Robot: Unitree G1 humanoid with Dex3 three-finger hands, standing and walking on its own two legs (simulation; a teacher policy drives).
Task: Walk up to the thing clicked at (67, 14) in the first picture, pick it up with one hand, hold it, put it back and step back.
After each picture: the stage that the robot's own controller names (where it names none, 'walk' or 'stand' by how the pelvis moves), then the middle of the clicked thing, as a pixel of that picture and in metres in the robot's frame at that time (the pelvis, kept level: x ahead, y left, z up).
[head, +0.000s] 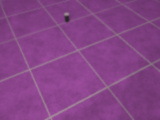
stand; (66, 17) +1.97 +0.18 -0.72
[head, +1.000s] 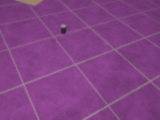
walk; (63, 29) +1.84 +0.14 -0.71
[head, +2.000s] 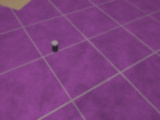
walk; (54, 46) +1.27 +0.19 -0.71
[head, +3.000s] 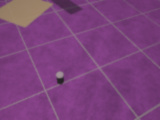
walk; (60, 78) +0.86 +0.17 -0.71
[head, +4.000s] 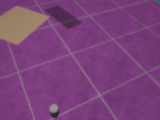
walk; (54, 111) +0.56 +0.19 -0.71
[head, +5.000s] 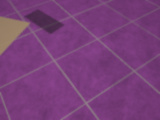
stand; out of the picture +0.42 +0.37 -0.70
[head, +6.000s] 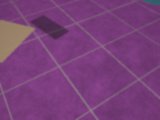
stand; out of the picture +0.42 +0.31 -0.71
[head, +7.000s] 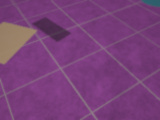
stand; out of the picture +0.41 +0.31 -0.72
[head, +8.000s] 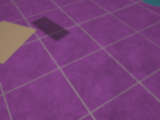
stand; out of the picture +0.41 +0.32 -0.73
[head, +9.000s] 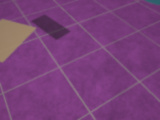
stand; out of the picture +0.40 +0.32 -0.73
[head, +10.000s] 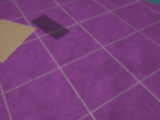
stand; out of the picture +0.39 +0.32 -0.73
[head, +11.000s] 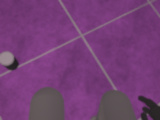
go down; (9, 61) +0.45 +0.35 -0.39
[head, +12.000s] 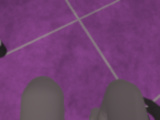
go down; out of the picture +0.46 +0.37 -0.30
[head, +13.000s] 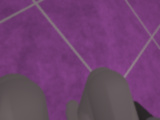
close in; out of the picture +0.42 +0.40 -0.23
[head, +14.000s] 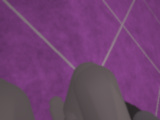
rest palm; out of the picture +0.41 +0.42 -0.22
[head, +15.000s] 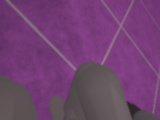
lift; out of the picture +0.41 +0.42 -0.22
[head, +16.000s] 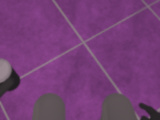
lift; (4, 76) +0.34 +0.26 -0.05
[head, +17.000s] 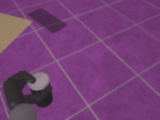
hold; (41, 90) +0.34 +0.15 +0.01
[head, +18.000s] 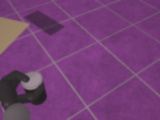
hold; (35, 89) +0.36 +0.17 +0.01
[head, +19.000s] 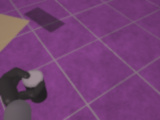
hold; (36, 87) +0.36 +0.17 +0.00
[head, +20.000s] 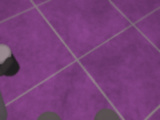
crouch; (5, 61) +0.43 +0.26 -0.07
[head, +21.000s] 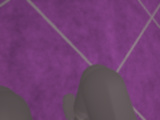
lower; out of the picture +0.44 +0.39 -0.20
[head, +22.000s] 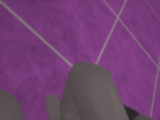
lower; out of the picture +0.41 +0.39 -0.22
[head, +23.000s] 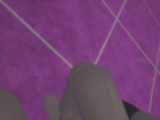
lower; out of the picture +0.41 +0.39 -0.23
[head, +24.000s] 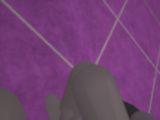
lower; out of the picture +0.41 +0.39 -0.23
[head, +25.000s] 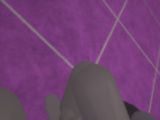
lower; out of the picture +0.41 +0.40 -0.23
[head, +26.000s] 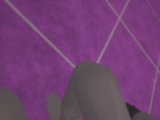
open; out of the picture +0.40 +0.40 -0.23
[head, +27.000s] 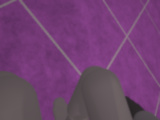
stand; out of the picture +0.40 +0.38 -0.25
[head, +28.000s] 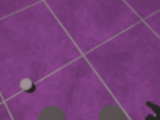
walk; (28, 86) +0.44 +0.31 -0.50
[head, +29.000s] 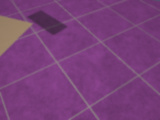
stand; out of the picture +0.40 +0.28 -0.67
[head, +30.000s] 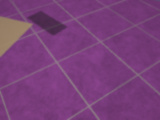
stand; out of the picture +0.40 +0.29 -0.67
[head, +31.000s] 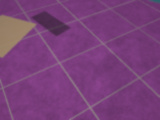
stand; out of the picture +0.40 +0.29 -0.70
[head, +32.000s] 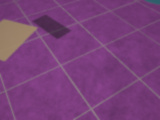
stand; out of the picture +0.41 +0.29 -0.72
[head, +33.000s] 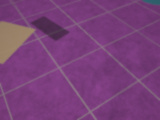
stand; out of the picture +0.38 +0.29 -0.73
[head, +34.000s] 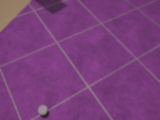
walk; (43, 111) +0.45 +0.24 -0.70
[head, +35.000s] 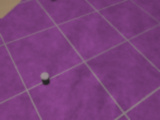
walk; (45, 78) +0.73 +0.26 -0.71
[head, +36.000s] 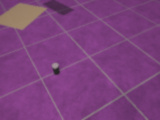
walk; (56, 69) +1.06 +0.33 -0.71
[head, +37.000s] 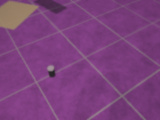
stand; (51, 71) +1.00 +0.28 -0.72
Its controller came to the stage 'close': yes
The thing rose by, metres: 0.71
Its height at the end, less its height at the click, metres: +0.00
